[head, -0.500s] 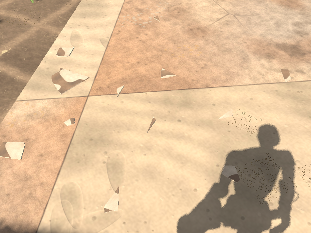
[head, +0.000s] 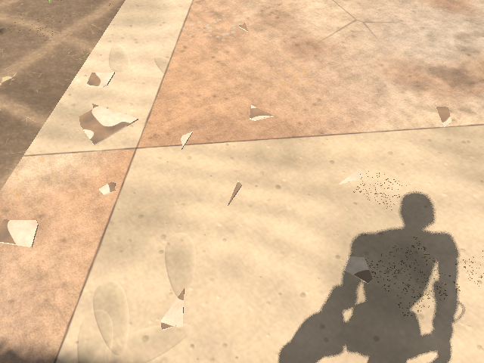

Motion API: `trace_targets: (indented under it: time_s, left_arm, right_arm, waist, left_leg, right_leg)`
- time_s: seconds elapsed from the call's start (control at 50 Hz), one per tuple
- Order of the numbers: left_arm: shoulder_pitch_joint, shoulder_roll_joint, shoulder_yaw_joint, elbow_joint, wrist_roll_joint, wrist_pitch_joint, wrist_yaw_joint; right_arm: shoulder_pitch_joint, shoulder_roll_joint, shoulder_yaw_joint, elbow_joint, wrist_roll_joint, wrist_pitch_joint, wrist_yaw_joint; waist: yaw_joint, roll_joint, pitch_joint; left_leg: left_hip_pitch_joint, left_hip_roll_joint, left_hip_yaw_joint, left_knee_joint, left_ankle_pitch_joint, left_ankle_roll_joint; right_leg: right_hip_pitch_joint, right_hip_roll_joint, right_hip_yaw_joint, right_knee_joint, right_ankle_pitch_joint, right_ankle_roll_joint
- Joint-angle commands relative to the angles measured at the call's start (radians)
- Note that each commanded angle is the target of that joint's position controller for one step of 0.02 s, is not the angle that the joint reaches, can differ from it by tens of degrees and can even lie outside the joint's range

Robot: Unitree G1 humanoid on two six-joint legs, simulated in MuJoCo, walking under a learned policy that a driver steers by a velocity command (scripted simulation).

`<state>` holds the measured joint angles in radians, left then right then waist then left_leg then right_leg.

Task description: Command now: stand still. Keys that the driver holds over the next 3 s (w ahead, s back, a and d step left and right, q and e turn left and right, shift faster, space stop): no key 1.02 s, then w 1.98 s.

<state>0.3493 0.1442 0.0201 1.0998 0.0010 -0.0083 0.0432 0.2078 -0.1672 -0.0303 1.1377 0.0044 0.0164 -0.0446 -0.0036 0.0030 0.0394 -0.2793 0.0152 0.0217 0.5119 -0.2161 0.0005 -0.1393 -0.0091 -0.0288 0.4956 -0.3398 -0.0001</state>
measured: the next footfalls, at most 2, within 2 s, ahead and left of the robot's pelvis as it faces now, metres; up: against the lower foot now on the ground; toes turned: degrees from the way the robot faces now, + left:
right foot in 1.90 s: +0.58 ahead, -0.18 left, -0.12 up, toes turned -4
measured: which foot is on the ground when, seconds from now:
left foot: down 0.00-1.00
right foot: down 0.00-1.00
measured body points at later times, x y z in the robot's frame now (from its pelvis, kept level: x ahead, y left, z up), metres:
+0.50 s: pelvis +0.00 +0.00 +0.00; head +0.02 +0.00 +0.45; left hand -0.03 +0.22 -0.16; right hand +0.02 -0.23 -0.16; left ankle +0.04 +0.12 -0.74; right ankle -0.05 -0.12 -0.74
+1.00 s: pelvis +0.01 -0.01 +0.00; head +0.02 -0.01 +0.45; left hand -0.04 +0.21 -0.16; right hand +0.01 -0.24 -0.16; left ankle +0.04 +0.12 -0.74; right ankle -0.05 -0.12 -0.74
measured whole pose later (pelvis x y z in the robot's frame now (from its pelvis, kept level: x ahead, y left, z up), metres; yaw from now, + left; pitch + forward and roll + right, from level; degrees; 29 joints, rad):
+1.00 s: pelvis +0.01 -0.01 +0.00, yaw +0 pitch -1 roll +0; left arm 0.39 0.13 0.01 1.08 0.00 -0.01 0.04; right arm 0.25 -0.16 -0.02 1.13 0.01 0.01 -0.05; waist 0.00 0.00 0.04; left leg -0.28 0.02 0.02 0.52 -0.23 -0.01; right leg -0.13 0.00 -0.03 0.49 -0.35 -0.01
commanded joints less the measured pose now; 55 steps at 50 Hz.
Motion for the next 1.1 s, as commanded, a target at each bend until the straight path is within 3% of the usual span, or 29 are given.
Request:
trace_targets:
  time_s: [0.02, 1.02, 1.06, 1.1]
  left_arm:
    - [0.095, 0.078, 0.011, -0.007, 0.000, -0.003, 0.002]
    - [0.149, 0.063, 0.005, -0.020, -0.002, -0.005, -0.001]
    - [0.176, 0.077, 0.013, -0.009, -0.011, 0.000, 0.002]
    - [0.172, 0.122, 0.028, -0.032, -0.022, -0.003, 0.009]
  right_arm:
    - [0.039, -0.086, -0.011, -0.019, 0.000, -0.005, -0.003]
    - [0.099, -0.072, -0.005, -0.021, 0.003, -0.007, -0.007]
    - [0.121, -0.069, -0.007, -0.010, 0.009, -0.004, -0.008]
    - [0.086, -0.077, -0.014, -0.032, 0.015, -0.016, -0.008]
  waist:
    - [0.000, -0.006, 0.028]
    - [0.001, -0.007, 0.038]
    - [0.004, -0.032, 0.027]
    - [0.022, -0.080, 0.113]
  left_leg:
    - [0.105, 0.022, -0.030, -0.062, 0.126, 0.032]
    - [0.107, 0.020, -0.026, -0.049, 0.158, 0.023]
    - [0.090, -0.027, 0.025, -0.002, -0.130, 0.029]
    - [-0.059, -0.050, 0.050, 0.077, -0.371, 0.044]
  right_leg:
    - [-0.152, -0.021, 0.022, -0.119, 0.105, -0.018]
    - [-0.148, -0.018, 0.025, -0.120, 0.141, -0.023]
    - [-0.154, -0.008, 0.028, -0.131, -0.137, -0.054]
    - [-0.193, -0.078, 0.138, -0.192, -0.447, -0.120]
